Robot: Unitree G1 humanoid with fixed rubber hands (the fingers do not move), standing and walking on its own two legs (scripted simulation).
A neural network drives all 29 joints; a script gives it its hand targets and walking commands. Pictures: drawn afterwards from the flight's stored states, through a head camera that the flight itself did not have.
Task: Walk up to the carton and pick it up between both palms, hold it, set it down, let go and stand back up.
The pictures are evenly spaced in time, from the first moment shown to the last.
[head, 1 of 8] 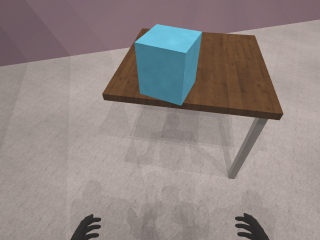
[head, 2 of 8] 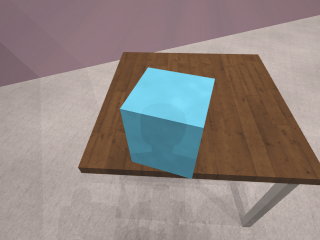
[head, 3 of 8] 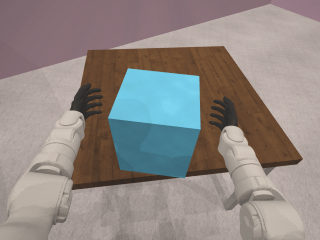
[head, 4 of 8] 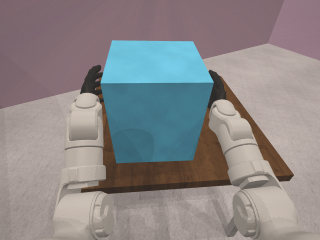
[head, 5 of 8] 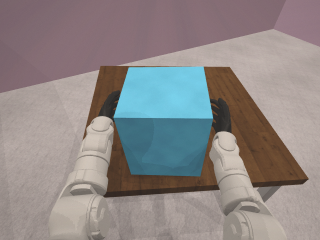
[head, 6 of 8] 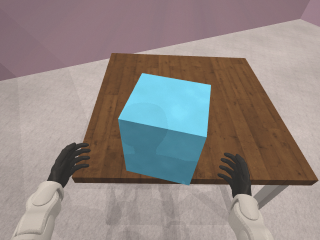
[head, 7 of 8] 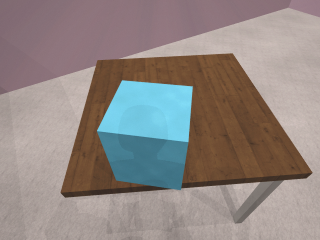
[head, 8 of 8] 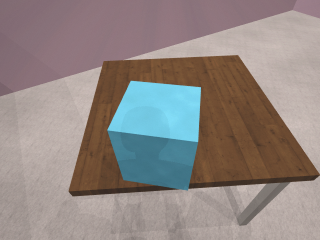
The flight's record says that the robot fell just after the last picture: no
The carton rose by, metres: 0.23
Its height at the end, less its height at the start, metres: +0.00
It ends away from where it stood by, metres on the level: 0.01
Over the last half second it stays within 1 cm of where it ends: yes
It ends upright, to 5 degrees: yes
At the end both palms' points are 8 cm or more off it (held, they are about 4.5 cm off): yes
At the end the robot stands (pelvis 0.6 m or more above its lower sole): yes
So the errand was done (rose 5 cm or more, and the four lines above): yes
